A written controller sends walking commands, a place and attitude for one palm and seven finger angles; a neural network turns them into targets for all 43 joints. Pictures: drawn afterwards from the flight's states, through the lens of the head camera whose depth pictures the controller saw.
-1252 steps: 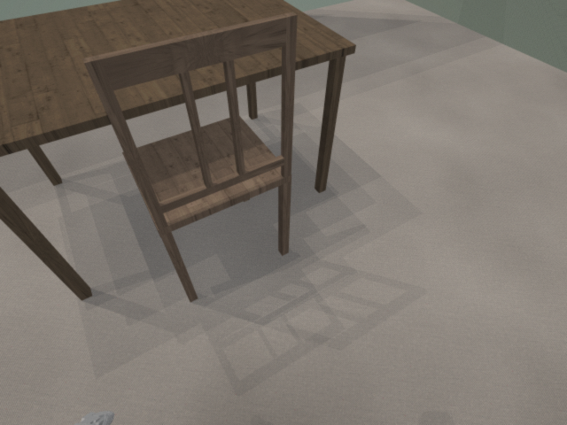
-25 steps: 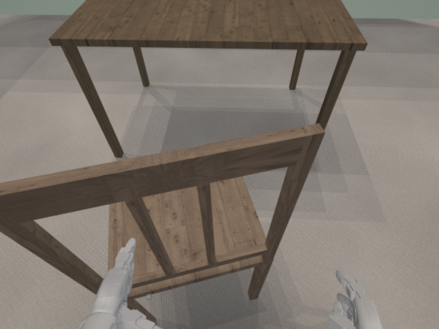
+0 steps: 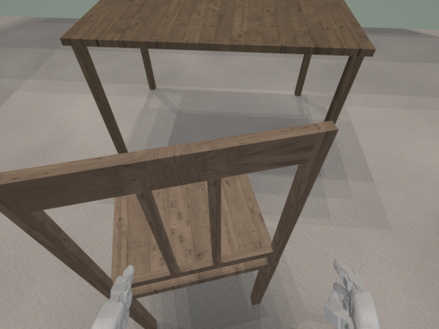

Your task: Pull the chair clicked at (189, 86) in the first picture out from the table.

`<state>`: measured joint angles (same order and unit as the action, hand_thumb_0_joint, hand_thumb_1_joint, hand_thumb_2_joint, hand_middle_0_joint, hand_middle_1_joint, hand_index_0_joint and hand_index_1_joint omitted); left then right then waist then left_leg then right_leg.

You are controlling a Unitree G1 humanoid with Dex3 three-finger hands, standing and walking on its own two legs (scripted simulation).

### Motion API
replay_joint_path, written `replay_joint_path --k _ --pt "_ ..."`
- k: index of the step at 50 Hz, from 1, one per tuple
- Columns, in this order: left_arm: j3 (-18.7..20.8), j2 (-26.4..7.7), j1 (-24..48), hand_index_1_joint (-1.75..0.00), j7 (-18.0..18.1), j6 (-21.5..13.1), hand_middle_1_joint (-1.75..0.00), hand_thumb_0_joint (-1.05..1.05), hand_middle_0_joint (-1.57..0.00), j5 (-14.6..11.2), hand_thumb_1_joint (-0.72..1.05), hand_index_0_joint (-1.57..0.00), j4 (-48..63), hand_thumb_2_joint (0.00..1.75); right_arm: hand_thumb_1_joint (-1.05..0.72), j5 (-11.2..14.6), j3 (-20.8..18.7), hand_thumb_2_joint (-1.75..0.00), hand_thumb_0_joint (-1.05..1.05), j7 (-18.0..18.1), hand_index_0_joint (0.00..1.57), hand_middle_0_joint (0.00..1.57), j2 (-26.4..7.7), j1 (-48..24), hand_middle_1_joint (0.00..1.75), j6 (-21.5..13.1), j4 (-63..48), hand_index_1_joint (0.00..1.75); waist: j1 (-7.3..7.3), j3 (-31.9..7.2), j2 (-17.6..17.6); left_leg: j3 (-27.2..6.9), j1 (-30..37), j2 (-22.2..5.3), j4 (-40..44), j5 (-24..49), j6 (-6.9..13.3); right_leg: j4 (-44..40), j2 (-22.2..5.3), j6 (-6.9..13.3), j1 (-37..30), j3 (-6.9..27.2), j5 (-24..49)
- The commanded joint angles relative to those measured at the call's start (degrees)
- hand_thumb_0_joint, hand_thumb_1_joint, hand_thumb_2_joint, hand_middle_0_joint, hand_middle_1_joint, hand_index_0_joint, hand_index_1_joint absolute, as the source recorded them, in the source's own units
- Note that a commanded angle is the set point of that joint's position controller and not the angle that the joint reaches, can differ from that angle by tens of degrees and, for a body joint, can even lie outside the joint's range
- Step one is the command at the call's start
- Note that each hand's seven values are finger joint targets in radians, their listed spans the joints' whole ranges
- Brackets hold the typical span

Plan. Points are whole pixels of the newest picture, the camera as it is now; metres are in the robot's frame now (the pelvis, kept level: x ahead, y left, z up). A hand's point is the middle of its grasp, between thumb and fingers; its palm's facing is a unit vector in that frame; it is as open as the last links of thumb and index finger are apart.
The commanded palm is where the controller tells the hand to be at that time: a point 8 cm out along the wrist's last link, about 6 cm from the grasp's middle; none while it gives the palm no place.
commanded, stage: draw the hand back to the body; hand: left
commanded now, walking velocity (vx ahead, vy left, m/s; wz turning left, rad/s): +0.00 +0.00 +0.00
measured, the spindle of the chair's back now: (162, 239) +0.29 +0.12 +0.00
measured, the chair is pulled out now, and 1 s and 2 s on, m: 0.58 0.58 0.58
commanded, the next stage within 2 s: step back with the hand held close in 1.60 s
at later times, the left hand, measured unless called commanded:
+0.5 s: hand (99, 314) +0.14 +0.17 +0.09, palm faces +0.02 -1.00 -0.09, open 17.5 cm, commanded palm +0.11 +0.23 +0.10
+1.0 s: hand (67, 279) +0.17 +0.20 +0.13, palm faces +0.18 -0.88 -0.43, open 12.4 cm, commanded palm +0.15 +0.27 +0.20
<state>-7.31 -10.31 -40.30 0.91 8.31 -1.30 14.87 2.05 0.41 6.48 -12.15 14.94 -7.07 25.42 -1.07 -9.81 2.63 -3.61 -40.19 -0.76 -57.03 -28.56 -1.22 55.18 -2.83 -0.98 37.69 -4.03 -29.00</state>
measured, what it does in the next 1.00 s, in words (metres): stands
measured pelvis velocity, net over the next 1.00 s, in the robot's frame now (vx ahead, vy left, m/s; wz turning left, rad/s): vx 0.02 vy -0.01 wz -0.01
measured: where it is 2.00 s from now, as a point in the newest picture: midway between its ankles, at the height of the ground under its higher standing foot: outside the picture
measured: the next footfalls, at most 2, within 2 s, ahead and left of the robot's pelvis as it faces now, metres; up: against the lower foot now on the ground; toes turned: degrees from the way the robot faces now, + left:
none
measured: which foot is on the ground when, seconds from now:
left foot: down 0.00-1.00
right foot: down 0.00-1.00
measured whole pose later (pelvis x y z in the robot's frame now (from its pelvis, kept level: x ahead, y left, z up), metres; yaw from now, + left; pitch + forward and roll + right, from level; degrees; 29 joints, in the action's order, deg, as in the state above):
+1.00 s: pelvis +0.02 -0.01 +0.05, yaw -1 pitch -1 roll -1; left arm 6.5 -22.5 -40.0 6.4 3.8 -4.5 25.7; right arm 1.8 2.3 8.4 -11.9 11.6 -9.4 35.0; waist 2.7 -0.1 3.9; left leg -2.3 -12.3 -2.2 -33.8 -20.4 -2.2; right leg 32.3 -1.2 -0.2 10.6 -3.6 -20.6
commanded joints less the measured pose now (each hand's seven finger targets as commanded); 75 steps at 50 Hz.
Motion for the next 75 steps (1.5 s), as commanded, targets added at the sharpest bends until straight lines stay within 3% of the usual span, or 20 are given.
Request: replay_joint_path --k 1,2,3,5,7,11,12,16,18,26,27,28,29,33,42,44,53,61,64,75 --pt "1.58 -3.14 -6.12 0.00 -0.18 -3.91 0.00 0.00 0.00 0.46 -0.55 0.00 13.51 0.20 -0.90 0.37 -3.33 -0.90 0.00 0.67 0.20 0.20 -5.82 -4.54 0.30 -2.75 -10.48 0.30 -0.65 -4.06 -2.88 1.70 5.11 1.17 7.53 14.67 2.81 -7.98 1.70 1.39 -1.74 -1.63 13.62" --pt "2.95 1.09 0.25 0.00 -1.16 -11.54 0.00 0.00 0.00 -6.91 -0.55 0.00 21.23 0.20 -0.90 0.20 -3.15 -0.90 0.00 0.76 0.20 0.20 -5.24 -4.32 0.30 -4.45 -9.73 0.30 -1.12 -3.05 -5.24 1.50 3.84 1.91 5.11 15.33 2.47 -6.96 2.36 1.29 0.34 -2.82 14.99" --pt "6.16 -3.07 -1.90 0.00 -1.51 -14.89 0.00 0.00 0.00 -6.57 -0.55 0.00 18.24 0.20 -0.90 0.08 -3.56 -0.90 0.00 0.89 0.20 0.20 -5.55 -4.49 0.30 -5.24 -7.63 0.30 -0.03 -4.14 -4.38 1.72 3.11 1.56 4.41 15.65 2.44 -6.00 2.42 1.75 -0.18 -2.24 15.08" --pt "7.56 -2.83 -5.02 0.00 -2.71 -20.00 0.00 0.00 0.00 -8.02 -0.55 0.00 19.64 0.20 -0.90 0.48 -4.03 -0.90 0.00 0.39 0.20 0.20 -5.19 -4.18 0.30 -6.23 -7.12 0.30 0.92 -7.23 -0.82 1.86 4.82 1.71 4.07 17.92 2.05 -4.48 2.31 1.82 -0.59 -2.10 16.58" --pt "8.38 -3.24 -5.00 0.00 -3.85 -24.85 0.00 0.00 0.00 -8.50 -0.55 0.00 19.50 0.20 -0.90 0.68 -4.30 -0.90 0.00 -0.45 0.20 0.20 -4.76 -4.58 0.30 -6.58 -6.03 0.30 1.11 -7.03 1.08 1.74 4.28 1.52 3.18 18.57 1.71 -3.11 2.39 1.90 0.99 -2.07 16.42" --pt "7.86 -3.01 -4.20 0.00 -8.15 -34.42 0.00 0.00 0.00 -8.58 -0.55 0.00 16.26 0.20 -0.90 0.74 -4.95 -0.90 0.00 -2.75 0.20 0.20 -4.47 -6.73 0.30 -6.41 -4.61 0.30 0.69 -5.06 -1.09 1.27 -0.08 0.88 0.67 16.71 1.57 -0.19 2.49 1.86 4.25 -1.77 14.90" --pt "8.78 -3.65 -6.16 0.00 -9.38 -34.90 0.00 0.00 0.00 -8.95 -0.55 0.00 15.44 0.20 -0.90 0.97 -5.20 -0.90 0.00 -3.14 0.20 0.20 -4.65 -7.46 0.30 -6.18 -5.31 0.30 1.36 -5.96 -0.04 1.39 -0.01 0.81 1.13 15.69 1.59 -0.46 2.27 1.92 3.30 -1.40 14.00" --pt "13.06 -6.53 -8.21 0.00 -11.00 -29.13 0.00 0.00 0.00 -11.37 -0.55 0.00 19.63 0.20 -0.90 2.14 -5.01 -0.90 0.00 -2.62 0.20 0.20 -4.84 -8.88 0.30 -4.35 -8.21 0.30 2.08 -7.70 -1.33 1.71 1.89 0.82 4.22 12.00 2.12 -3.94 2.07 1.59 -1.98 -0.85 11.02" --pt "15.74 -8.25 -6.02 0.00 -10.12 -26.70 0.00 0.00 0.00 -12.34 -0.55 0.00 21.09 0.20 -0.90 2.31 -4.41 -0.90 0.00 -1.60 0.20 0.20 -4.63 -9.29 0.30 -3.99 -8.25 0.30 2.18 -5.79 -1.31 1.42 2.23 0.74 5.45 10.27 2.21 -5.60 2.34 1.60 -2.26 -0.98 8.71" --pt "18.20 -9.20 -0.94 -0.04 -11.00 -24.80 -0.04 0.00 -0.02 -14.58 -0.37 -0.02 21.01 0.29 -0.90 2.64 -2.98 -0.90 0.00 -0.08 0.20 0.20 -5.17 -7.49 0.30 -7.02 -5.98 0.30 0.81 -1.15 -1.54 0.60 6.68 0.42 9.48 9.14 2.12 -11.17 2.60 1.27 -3.58 -1.16 6.86" --pt "22.70 -19.30 -3.34 -0.05 -1.92 -19.01 -0.05 0.00 -0.03 -5.44 -0.33 -0.03 21.59 0.31 -0.90 1.47 -2.69 -0.90 0.00 1.27 0.20 0.20 -4.31 -7.12 0.30 -4.81 -7.22 0.30 5.41 -2.71 0.93 0.84 8.91 -1.10 13.47 7.93 1.23 -14.73 0.58 2.76 -8.78 2.63 5.92" --pt "21.41 -15.56 -4.32 -0.05 2.06 -16.07 -0.05 0.00 -0.04 -4.26 -0.30 -0.04 22.00 0.32 -0.90 1.33 -2.02 -0.90 0.00 1.64 0.20 0.20 -3.47 -7.88 0.30 -4.05 -7.36 0.30 3.96 1.70 1.42 1.25 9.57 -0.65 14.54 6.45 1.02 -16.99 0.39 2.63 -8.69 2.02 4.49" --pt "17.94 -12.29 -3.04 -0.06 4.07 -14.57 -0.06 0.00 -0.04 -3.11 -0.26 -0.04 24.34 0.34 -0.90 1.19 -1.42 -0.90 0.00 1.77 0.20 0.20 -3.38 -6.96 0.30 -3.38 -7.48 0.30 3.18 2.56 2.45 1.35 11.46 -0.58 15.35 6.97 1.22 -17.36 0.21 2.55 -9.13 1.32 4.85" --pt "22.49 -16.99 -0.50 -0.09 8.27 -11.46 -0.09 0.00 -0.06 -1.75 -0.12 -0.06 23.75 0.41 -0.90 0.54 -0.75 -0.90 0.00 2.74 0.20 0.20 -3.95 -8.47 0.30 -1.79 -5.66 0.30 3.50 5.07 0.60 1.04 15.90 -1.03 19.26 10.10 1.10 -20.92 0.55 2.73 -13.97 0.21 8.50" --pt "28.26 -20.85 5.30 -0.16 10.27 -11.67 -0.16 0.00 -0.10 -1.66 0.21 -0.10 27.41 0.57 -0.90 -0.07 -0.22 -0.90 0.00 2.89 0.20 0.20 -4.45 -9.53 0.30 -4.09 -2.30 0.30 3.93 3.76 3.15 2.17 27.47 -1.07 26.10 19.83 1.17 -26.44 0.21 2.56 -24.20 0.37 20.77" --pt "29.34 -21.65 6.68 -0.17 10.48 -11.65 -0.17 0.00 -0.12 -1.62 0.28 -0.12 28.33 0.60 -0.90 -0.10 -0.06 -0.90 0.00 2.69 0.20 0.20 -4.42 -9.92 0.30 -4.99 -1.20 0.30 3.99 3.91 5.88 2.50 29.10 -0.82 26.92 22.13 0.97 -27.24 0.16 2.68 -26.03 0.73 23.45" --pt "34.54 -24.94 13.24 -0.24 11.16 -11.86 -0.24 0.00 -0.16 -2.10 0.61 -0.16 28.89 0.76 -0.90 -0.38 -0.57 -0.90 0.00 1.62 0.20 0.20 -5.25 -11.80 0.30 -6.61 2.22 0.30 4.35 3.98 3.18 3.13 33.87 -1.20 29.01 28.44 1.04 -29.47 0.01 2.32 -30.21 1.12 31.68" --pt "38.35 -30.23 19.79 -0.30 12.35 -11.91 -0.30 0.00 -0.20 -2.04 0.90 -0.20 36.68 0.90 -0.90 -0.43 -0.16 -0.90 0.00 0.82 0.20 0.20 -5.98 -11.29 0.30 -8.63 3.06 0.30 4.76 0.09 8.86 3.42 36.78 -1.08 29.43 33.51 1.09 -28.60 -0.68 2.15 -33.34 0.82 35.75" --pt "37.26 -28.56 18.64 -0.30 12.13 -11.33 -0.30 0.00 -0.20 -1.96 0.90 -0.20 36.25 0.90 -0.90 -0.31 0.04 -0.90 0.00 0.31 0.20 0.20 -5.76 -11.46 0.30 -9.10 3.26 0.30 4.86 0.67 9.54 3.24 36.87 -1.21 29.44 34.93 0.79 -28.24 -0.69 2.12 -33.20 0.32 36.22" --pt "37.62 -28.93 19.20 -0.30 11.94 -11.59 -0.30 0.00 -0.20 -1.81 0.90 -0.20 35.88 0.90 -0.90 -0.49 -0.20 -0.90 0.00 -0.20 0.20 0.20 -6.06 -11.88 0.30 -9.75 3.70 0.30 4.97 1.06 8.44 3.22 36.52 -1.40 29.60 33.72 0.86 -28.34 -0.83 1.97 -32.71 0.07 35.59"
